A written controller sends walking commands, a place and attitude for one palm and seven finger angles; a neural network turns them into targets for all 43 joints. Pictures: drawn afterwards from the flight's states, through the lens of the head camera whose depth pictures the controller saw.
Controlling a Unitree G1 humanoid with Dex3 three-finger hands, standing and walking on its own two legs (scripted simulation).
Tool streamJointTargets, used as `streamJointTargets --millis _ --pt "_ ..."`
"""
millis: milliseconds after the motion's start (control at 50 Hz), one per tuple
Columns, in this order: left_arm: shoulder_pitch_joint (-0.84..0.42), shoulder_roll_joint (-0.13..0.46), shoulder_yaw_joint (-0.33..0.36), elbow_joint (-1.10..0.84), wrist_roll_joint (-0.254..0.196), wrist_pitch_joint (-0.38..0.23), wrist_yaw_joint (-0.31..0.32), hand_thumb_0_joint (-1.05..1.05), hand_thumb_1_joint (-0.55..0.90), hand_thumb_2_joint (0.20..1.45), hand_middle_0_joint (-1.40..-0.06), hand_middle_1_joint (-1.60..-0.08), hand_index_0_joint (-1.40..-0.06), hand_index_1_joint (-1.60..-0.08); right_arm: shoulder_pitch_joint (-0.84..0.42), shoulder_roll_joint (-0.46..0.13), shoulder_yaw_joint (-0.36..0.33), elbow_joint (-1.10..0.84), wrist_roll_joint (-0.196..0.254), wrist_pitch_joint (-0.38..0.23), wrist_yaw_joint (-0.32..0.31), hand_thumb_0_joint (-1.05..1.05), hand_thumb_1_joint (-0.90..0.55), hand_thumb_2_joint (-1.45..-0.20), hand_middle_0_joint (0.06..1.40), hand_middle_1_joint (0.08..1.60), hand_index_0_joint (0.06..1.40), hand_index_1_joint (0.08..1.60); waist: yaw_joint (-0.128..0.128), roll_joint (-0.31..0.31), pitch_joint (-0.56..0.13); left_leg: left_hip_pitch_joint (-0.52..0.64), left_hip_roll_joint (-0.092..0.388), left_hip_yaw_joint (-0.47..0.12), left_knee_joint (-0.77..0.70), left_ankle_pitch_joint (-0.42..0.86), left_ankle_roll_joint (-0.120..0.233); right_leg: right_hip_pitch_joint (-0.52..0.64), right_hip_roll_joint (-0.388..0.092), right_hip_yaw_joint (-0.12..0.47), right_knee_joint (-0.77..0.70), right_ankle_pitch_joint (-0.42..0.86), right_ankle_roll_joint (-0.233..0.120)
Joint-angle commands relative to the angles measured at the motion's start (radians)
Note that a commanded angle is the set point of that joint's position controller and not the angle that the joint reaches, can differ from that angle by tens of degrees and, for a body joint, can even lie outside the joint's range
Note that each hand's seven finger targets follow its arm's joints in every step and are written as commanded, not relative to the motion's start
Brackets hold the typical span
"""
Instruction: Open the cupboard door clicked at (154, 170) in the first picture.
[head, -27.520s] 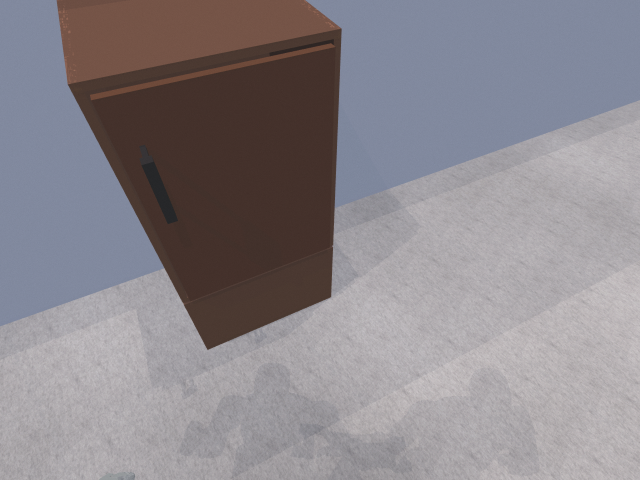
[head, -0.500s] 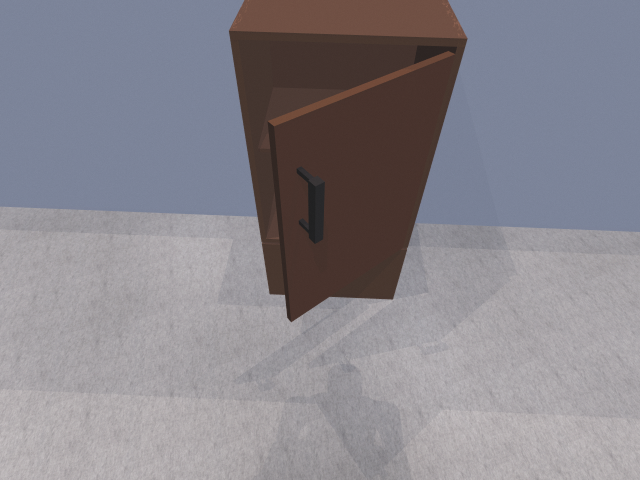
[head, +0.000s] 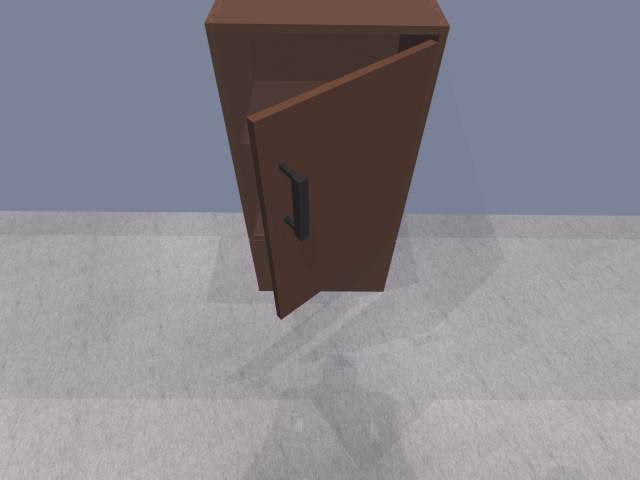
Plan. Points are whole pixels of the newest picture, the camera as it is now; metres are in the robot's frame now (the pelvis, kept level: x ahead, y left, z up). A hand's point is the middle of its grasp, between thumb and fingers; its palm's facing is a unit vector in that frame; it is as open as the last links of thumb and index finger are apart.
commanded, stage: walk to a spot facing it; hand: left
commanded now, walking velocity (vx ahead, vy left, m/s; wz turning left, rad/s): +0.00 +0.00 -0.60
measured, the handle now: (294, 202) +0.56 +0.08 -0.02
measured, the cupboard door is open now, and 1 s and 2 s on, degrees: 40 40 40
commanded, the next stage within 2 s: none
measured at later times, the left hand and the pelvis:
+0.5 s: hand out of the picture +0.08 +0.15 -0.16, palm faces -0.16 -0.95 -0.28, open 7.4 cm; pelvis +0.00 -0.04 +0.00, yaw -16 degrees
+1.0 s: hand (241, 440) +0.20 +0.13 -0.16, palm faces -0.52 -0.81 -0.25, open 7.4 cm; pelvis +0.01 -0.01 +0.00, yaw -35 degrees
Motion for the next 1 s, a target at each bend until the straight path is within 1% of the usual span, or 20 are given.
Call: streamJointTargets --millis 0,80,140,160,180,200,240,300,500,600,660,680,700,720,740,760,780,840,900,980 --pt "0.015 0.129 0.043 -0.091 0.003 0.01 -0.007 0.0 0.9 0.9 -0.2 -0.3 -0.2 -0.3 0.051 -0.159 -0.051 -0.077 -0.002 -0.006 -0.016 0.0 -0.9 -0.9 0.2 0.3 0.2 0.3 -0.009 0.075 0.017 0.036 0.177 -0.136 -0.117 -0.106 0.055 -0.189 -0.035 0.064 0.003 0.023 -0.034" --pt "0.018 0.114 0.054 -0.135 0.007 0.018 -0.02 0.0 0.9 0.9 -0.2 -0.3 -0.2 -0.3 0.022 -0.21 -0.073 -0.132 -0.006 -0.012 -0.016 0.0 -0.9 -0.9 0.2 0.3 0.2 0.3 0.005 0.173 -0.045 0.012 0.313 -0.2 -0.183 -0.114 0.129 -0.196 0.0 -0.01 0.255 -0.103 -0.014" --pt "0.046 0.11 0.057 -0.148 0.007 0.013 -0.029 0.0 0.9 0.9 -0.2 -0.3 -0.2 -0.3 -0.029 -0.21 -0.072 -0.167 -0.009 -0.012 -0.011 0.0 -0.9 -0.9 0.2 0.3 0.2 0.3 0.037 0.125 -0.053 -0.044 0.301 -0.099 -0.081 -0.002 0.11 -0.106 -0.022 -0.024 0.159 -0.07 -0.012" --pt "0.079 0.134 0.062 -0.144 0.01 0.005 -0.026 0.0 0.9 0.9 -0.2 -0.3 -0.2 -0.3 -0.046 -0.202 -0.071 -0.181 -0.004 -0.009 -0.01 0.0 -0.9 -0.9 0.2 0.3 0.2 0.3 0.056 0.012 -0.048 -0.076 0.233 -0.028 0.044 0.003 0.062 -0.055 -0.037 0.034 0.018 0.084 -0.023" --pt "0.079 0.222 0.075 -0.147 0.02 -0.004 -0.017 0.0 0.9 0.9 -0.2 -0.3 -0.2 -0.3 -0.047 -0.15 -0.069 -0.201 0.006 -0.006 -0.006 0.0 -0.9 -0.9 0.2 0.3 0.2 0.3 0.052 -0.234 -0.054 -0.202 0.099 0.089 0.246 -0.16 -0.013 0.011 -0.216 0.297 -0.122 0.232 -0.083" --pt "0.103 0.268 0.086 -0.144 0.012 -0.006 -0.006 0.0 0.9 0.9 -0.2 -0.3 -0.2 -0.3 -0.111 -0.133 -0.063 -0.229 0.004 0.003 -0.002 0.0 -0.9 -0.9 0.2 0.3 0.2 0.3 0.086 -0.348 -0.031 -0.31 0.004 0.051 0.473 -0.386 -0.038 0.027 -0.318 0.466 -0.181 0.425 -0.145" --pt "0.055 0.241 0.083 -0.153 0.005 -0.006 0.008 0.0 0.9 0.9 -0.2 -0.3 -0.2 -0.3 -0.131 -0.148 -0.068 -0.229 0.007 0.007 -0.002 0.0 -0.9 -0.9 0.2 0.3 0.2 0.3 0.047 -0.191 -0.025 -0.368 0.025 -0.093 0.644 -0.308 -0.035 0.076 -0.273 0.432 -0.116 0.55 -0.201" --pt "0.042 0.233 0.084 -0.178 0.001 -0.015 0.014 0.0 0.9 0.9 -0.2 -0.3 -0.2 -0.3 -0.139 -0.135 -0.06 -0.238 0.007 0.003 -0.001 0.0 -0.9 -0.9 0.2 0.3 0.2 0.3 0.041 -0.083 -0.124 -0.37 0.024 -0.102 0.644 -0.233 -0.056 0.192 -0.221 0.362 -0.059 0.655 -0.194" --pt "0.042 0.267 0.091 -0.24 0.007 -0.007 0.001 0.0 0.9 0.9 -0.2 -0.3 -0.2 -0.3 -0.236 -0.15 -0.059 -0.311 0.013 0.006 -0.001 0.0 -0.9 -0.9 0.2 0.3 0.2 0.3 0.053 -0.106 -0.08 -0.318 -0.012 -0.121 0.516 -0.21 -0.061 0.097 -0.178 0.454 -0.11 0.465 -0.196" --pt "0.007 0.284 0.099 -0.27 0.01 -0.004 -0.001 0.0 0.9 0.9 -0.2 -0.3 -0.2 -0.3 -0.205 -0.145 -0.055 -0.334 0.023 -0.012 -0.004 0.0 -0.9 -0.9 0.2 0.3 0.2 0.3 0.039 -0.127 -0.119 -0.188 -0.042 -0.123 0.29 -0.222 -0.047 0.065 -0.159 0.499 -0.063 0.552 -0.193" --pt "-0.064 0.266 0.091 -0.29 0.0 -0.001 -0.004 0.0 0.9 0.9 -0.2 -0.3 -0.2 -0.3 -0.066 -0.17 -0.056 -0.305 0.025 -0.026 -0.01 0.0 -0.9 -0.9 0.2 0.3 0.2 0.3 -0.035 -0.09 -0.146 0.116 -0.011 -0.138 -0.033 -0.028 -0.035 -0.135 -0.082 0.438 0.018 0.381 -0.101" --pt "-0.048 0.217 0.083 -0.308 -0.008 0.001 -0.01 0.0 0.9 0.9 -0.2 -0.3 -0.2 -0.3 -0.033 -0.246 -0.066 -0.3 0.013 -0.039 -0.016 0.0 -0.9 -0.9 0.2 0.3 0.2 0.3 -0.038 0.103 -0.17 0.274 0.183 -0.33 -0.147 -0.01 0.029 -0.314 0.033 0.328 0.125 0.108 -0.047" --pt "-0.04 0.19 0.071 -0.327 -0.007 -0.002 -0.025 0.0 0.9 0.9 -0.2 -0.3 -0.2 -0.3 -0.015 -0.322 -0.078 -0.315 0.001 -0.037 -0.017 0.0 -0.9 -0.9 0.2 0.3 0.2 0.3 -0.028 0.309 -0.14 0.285 0.427 -0.546 -0.203 0.132 0.15 -0.446 0.107 0.129 0.361 -0.334 0.015" --pt "-0.044 0.217 0.075 -0.341 0.006 -0.006 -0.035 0.0 0.9 0.9 -0.2 -0.3 -0.2 -0.3 -0.026 -0.322 -0.071 -0.336 -0.006 -0.027 -0.021 0.0 -0.9 -0.9 0.2 0.3 0.2 0.3 -0.019 0.157 -0.089 0.134 0.484 -0.528 -0.184 0.161 0.213 -0.424 0.043 0.076 0.538 -0.341 0.036" --pt "-0.065 0.215 0.081 -0.311 0.019 0.001 -0.04 0.0 0.9 0.9 -0.2 -0.3 -0.2 -0.3 -0.025 -0.282 -0.057 -0.324 -0.018 -0.033 -0.017 0.0 -0.9 -0.9 0.2 0.3 0.2 0.3 -0.014 0.129 -0.084 0.079 0.4 -0.462 -0.19 0.173 0.181 -0.404 0.045 0.078 0.648 -0.279 0.045" --pt "-0.042 0.214 0.082 -0.304 0.017 0.004 -0.042 0.0 0.9 0.9 -0.2 -0.3 -0.2 -0.3 -0.065 -0.268 -0.046 -0.336 -0.013 -0.032 -0.018 0.0 -0.9 -0.9 0.2 0.3 0.2 0.3 0.015 0.209 -0.073 0.055 0.361 -0.363 -0.159 0.236 0.153 -0.421 0.018 0.071 0.701 -0.242 0.05" --pt "-0.052 0.213 0.081 -0.301 0.01 0.008 -0.048 0.0 0.9 0.9 -0.2 -0.3 -0.2 -0.3 -0.08 -0.237 -0.038 -0.341 -0.012 -0.032 -0.017 0.0 -0.9 -0.9 0.2 0.3 0.2 0.3 0.017 0.201 -0.054 0.039 0.316 -0.273 -0.148 0.289 0.137 -0.413 0.001 0.059 0.735 -0.191 0.055" --pt "-0.084 0.181 0.064 -0.309 0.001 0.017 -0.06 0.0 0.9 0.9 -0.2 -0.3 -0.2 -0.3 -0.048 -0.24 -0.039 -0.323 -0.011 -0.035 -0.016 0.0 -0.9 -0.9 0.2 0.3 0.2 0.3 0.01 0.182 -0.078 0.11 0.26 -0.122 -0.109 0.413 0.12 -0.393 -0.022 -0.008 0.615 -0.148 0.064" --pt "-0.146 0.164 0.05 -0.319 -0.001 0.016 -0.065 0.0 0.9 0.9 -0.2 -0.3 -0.2 -0.3 0.02 -0.26 -0.052 -0.294 -0.012 -0.031 -0.01 0.0 -0.9 -0.9 0.2 0.3 0.2 0.3 -0.026 0.183 -0.078 0.108 0.273 -0.069 -0.085 0.421 0.116 -0.299 -0.026 -0.06 0.41 -0.147 0.053" --pt "-0.138 0.174 0.049 -0.311 0.0 0.01 -0.064 0.0 0.9 0.9 -0.2 -0.3 -0.2 -0.3 0.029 -0.285 -0.064 -0.277 -0.011 -0.022 0.0 0.0 -0.9 -0.9 0.2 0.3 0.2 0.3 -0.019 0.224 -0.064 0.044 0.303 -0.04 -0.028 0.332 0.088 -0.157 -0.007 -0.099 0.213 -0.107 0.022"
